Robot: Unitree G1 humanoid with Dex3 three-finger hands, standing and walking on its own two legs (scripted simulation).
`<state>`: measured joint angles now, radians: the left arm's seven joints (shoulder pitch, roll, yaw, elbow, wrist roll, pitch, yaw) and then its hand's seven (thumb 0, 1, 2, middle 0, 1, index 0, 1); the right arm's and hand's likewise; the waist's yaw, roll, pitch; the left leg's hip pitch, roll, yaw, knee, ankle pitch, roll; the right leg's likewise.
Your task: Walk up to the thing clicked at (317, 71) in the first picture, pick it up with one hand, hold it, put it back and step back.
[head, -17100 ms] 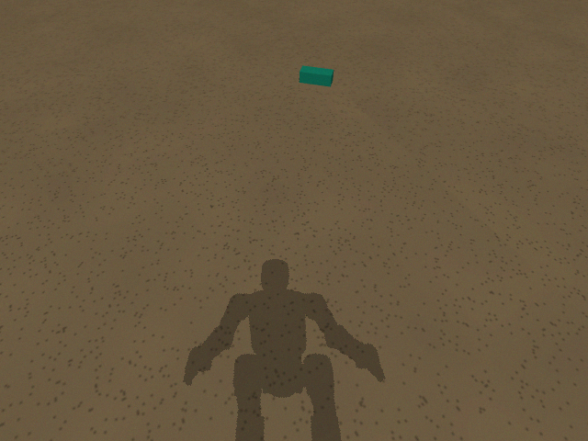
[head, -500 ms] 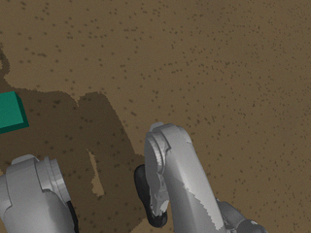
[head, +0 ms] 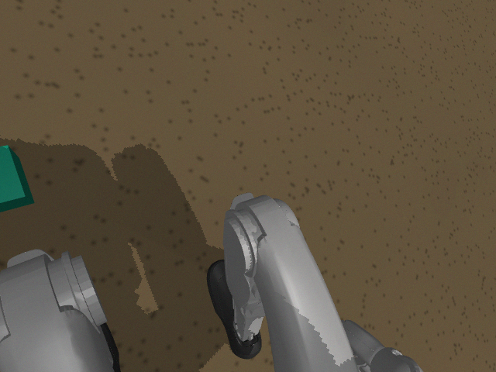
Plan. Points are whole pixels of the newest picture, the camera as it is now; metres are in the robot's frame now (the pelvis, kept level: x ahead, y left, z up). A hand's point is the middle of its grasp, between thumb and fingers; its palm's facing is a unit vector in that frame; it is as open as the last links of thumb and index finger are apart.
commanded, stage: close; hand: left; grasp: from above
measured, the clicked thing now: out of the picture +0.41 +0.33 -0.25
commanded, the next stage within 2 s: settle in 0.90 s
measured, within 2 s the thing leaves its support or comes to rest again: leaves its support in 1.30 s
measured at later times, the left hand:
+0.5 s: hand out of the picture +0.40 +0.33 -0.23, palm faces -0.44 -0.14 -0.89, open 11.6 cm
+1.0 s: hand out of the picture +0.41 +0.33 -0.22, palm faces -0.44 -0.15 -0.89, open 11.4 cm
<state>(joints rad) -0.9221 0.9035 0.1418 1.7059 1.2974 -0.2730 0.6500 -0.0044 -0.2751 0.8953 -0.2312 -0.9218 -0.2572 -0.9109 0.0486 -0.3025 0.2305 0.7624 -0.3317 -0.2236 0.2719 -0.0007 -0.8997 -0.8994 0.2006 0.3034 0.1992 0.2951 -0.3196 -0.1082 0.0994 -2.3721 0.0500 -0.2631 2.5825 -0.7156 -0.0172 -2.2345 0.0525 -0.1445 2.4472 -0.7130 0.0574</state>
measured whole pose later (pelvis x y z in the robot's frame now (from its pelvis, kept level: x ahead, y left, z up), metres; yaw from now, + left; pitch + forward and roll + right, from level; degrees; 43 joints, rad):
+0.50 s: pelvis +0.00 +0.00 +0.00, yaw +0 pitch +27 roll -12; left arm -0.93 0.91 0.13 1.71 1.30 -0.28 0.64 -0.01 -0.21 0.82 -0.36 -0.88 -0.41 -0.87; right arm 0.05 -0.32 0.23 0.75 -0.32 -0.23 0.27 0.00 -0.90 -0.90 0.20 0.30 0.20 0.30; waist -0.31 -0.11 0.10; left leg -2.37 0.05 -0.26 2.58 -0.71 -0.02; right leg -2.24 0.06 -0.14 2.44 -0.70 0.06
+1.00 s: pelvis +0.00 +0.00 +0.00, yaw +0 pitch +27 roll -12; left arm -0.94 0.91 0.13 1.70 1.29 -0.28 0.63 0.00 -0.24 0.77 -0.49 -0.83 -0.52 -0.80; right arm 0.06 -0.31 0.25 0.74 -0.32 -0.21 0.25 0.00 -0.91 -0.90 0.20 0.30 0.20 0.29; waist -0.32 -0.11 0.09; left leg -2.38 0.05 -0.26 2.58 -0.71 -0.02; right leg -2.24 0.06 -0.15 2.44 -0.70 0.06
